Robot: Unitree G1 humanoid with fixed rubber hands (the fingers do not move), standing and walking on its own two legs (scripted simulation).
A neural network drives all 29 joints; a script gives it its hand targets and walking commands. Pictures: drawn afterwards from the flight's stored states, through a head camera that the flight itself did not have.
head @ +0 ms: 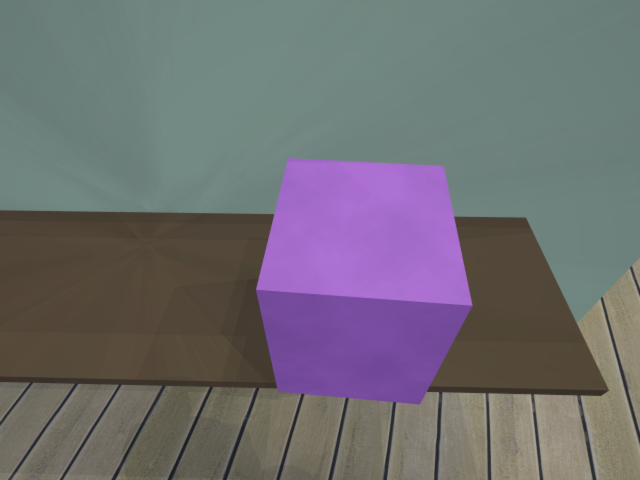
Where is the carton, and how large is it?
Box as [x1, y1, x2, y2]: [256, 158, 471, 403]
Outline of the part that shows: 288,158 256,288 278,391 419,403 471,307 471,301 443,166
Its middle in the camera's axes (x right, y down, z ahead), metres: +0.05 +0.06 +0.52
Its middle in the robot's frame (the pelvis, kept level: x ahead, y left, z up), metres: +0.37 -0.03 +0.05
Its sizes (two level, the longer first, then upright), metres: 0.210 0.200 0.250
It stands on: a table, 0.69 m high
